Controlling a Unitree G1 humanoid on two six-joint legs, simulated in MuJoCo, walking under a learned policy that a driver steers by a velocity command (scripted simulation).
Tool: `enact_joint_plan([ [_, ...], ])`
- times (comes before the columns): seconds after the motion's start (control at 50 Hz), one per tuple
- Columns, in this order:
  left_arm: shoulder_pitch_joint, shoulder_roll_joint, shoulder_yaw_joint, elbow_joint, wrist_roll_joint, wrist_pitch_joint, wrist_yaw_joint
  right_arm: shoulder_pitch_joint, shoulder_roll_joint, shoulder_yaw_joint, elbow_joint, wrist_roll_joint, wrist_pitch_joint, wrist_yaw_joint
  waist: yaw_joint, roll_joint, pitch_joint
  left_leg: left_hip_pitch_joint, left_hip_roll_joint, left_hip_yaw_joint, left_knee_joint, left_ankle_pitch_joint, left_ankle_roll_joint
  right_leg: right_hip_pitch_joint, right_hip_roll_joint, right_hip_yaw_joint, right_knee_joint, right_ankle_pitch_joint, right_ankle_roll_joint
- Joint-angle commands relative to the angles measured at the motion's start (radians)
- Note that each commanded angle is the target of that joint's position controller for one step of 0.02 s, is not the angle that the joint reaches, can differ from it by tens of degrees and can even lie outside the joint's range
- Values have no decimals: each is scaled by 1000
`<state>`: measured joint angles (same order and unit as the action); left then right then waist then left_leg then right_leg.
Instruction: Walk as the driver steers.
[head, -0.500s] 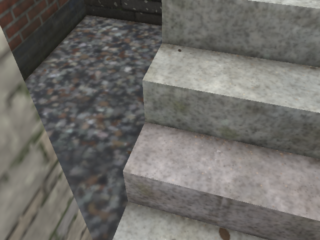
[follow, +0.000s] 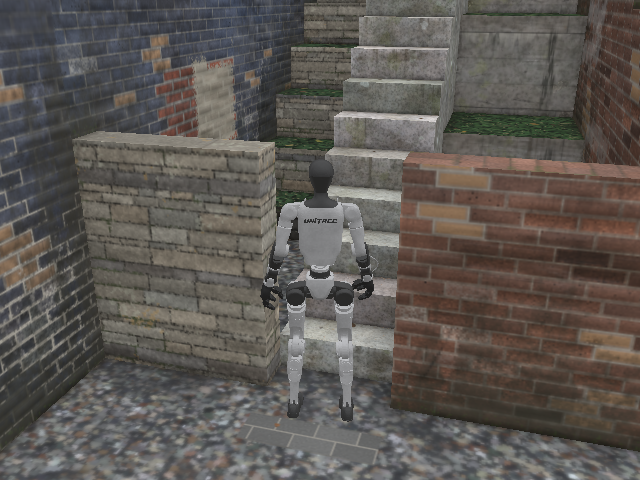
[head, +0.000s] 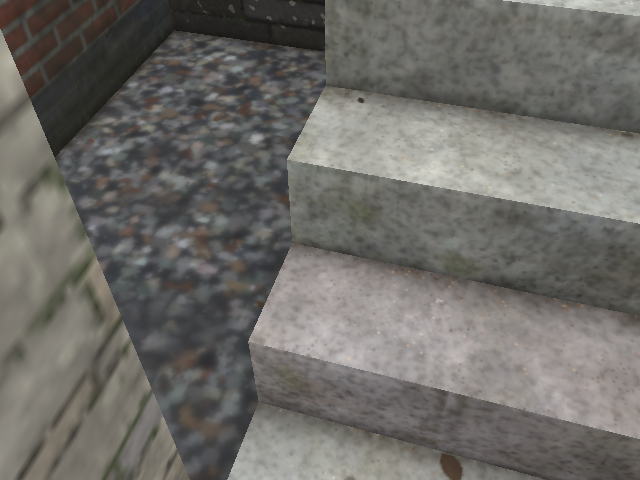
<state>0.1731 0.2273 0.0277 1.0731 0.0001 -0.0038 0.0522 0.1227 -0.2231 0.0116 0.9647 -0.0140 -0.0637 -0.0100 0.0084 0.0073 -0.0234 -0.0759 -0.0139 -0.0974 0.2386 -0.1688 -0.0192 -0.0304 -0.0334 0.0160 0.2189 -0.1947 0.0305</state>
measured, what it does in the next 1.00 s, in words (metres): stands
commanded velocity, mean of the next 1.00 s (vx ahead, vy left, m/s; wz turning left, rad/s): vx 0.45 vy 0.00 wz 0.00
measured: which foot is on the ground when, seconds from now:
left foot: down 0.00-1.00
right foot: down 0.00-1.00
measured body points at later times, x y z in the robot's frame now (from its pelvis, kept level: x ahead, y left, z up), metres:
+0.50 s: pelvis +0.00 +0.00 +0.00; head +0.00 +0.00 +0.45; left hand +0.06 +0.26 -0.14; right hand +0.13 -0.24 -0.13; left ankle -0.03 +0.13 -0.75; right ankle -0.05 -0.14 -0.75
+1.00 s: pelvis +0.00 +0.00 +0.00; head +0.00 +0.00 +0.45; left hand +0.03 +0.27 -0.15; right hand +0.10 -0.25 -0.14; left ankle -0.03 +0.13 -0.75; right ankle -0.05 -0.14 -0.75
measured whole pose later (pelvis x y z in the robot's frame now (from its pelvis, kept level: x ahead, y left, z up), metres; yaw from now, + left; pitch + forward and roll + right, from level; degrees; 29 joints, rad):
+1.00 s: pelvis +0.00 +0.00 +0.00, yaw +0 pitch +0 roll +0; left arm 0.22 0.24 0.06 1.10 0.00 0.01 0.05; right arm 0.16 -0.23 -0.01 0.99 -0.01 -0.06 0.00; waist 0.01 0.00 -0.02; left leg -0.10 -0.02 -0.10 0.27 -0.18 -0.02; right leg -0.05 -0.04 0.02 0.25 -0.21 0.03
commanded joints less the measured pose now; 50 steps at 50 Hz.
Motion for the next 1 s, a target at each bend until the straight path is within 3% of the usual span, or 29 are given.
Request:
enact_joint_plan([
  [0.02, -6, 114, 20, -35, 0, -9, 3, -42, -99, -20, -55, 1, -13, -2, 0, -3, -18, -8, 61, -44, -16, 211, -24, 9, -63, 44, -4, 283, -30],
  [0.76, 14, 107, 26, -31, 0, -11, 6, -34, -95, -27, -54, 3, -16, 3, 1, -5, -17, -5, 63, -47, -18, 226, -20, 12, -68, 45, -9, 292, -28],
  [0.86, 58, 126, 38, -10, 0, -7, 1, 12, -108, -36, -33, 6, -18, 11, 3, -7, -30, 7, 69, -40, 15, 339, -13, 17, -67, 37, 24, 364, -28],
  [1.0, 86, 122, 51, 18, -1, 12, 7, 38, -110, -46, -14, 4, -7, 9, -1, 0, 15, -42, 59, -39, 22, 202, -9, -34, -50, 30, 36, 222, -35],
])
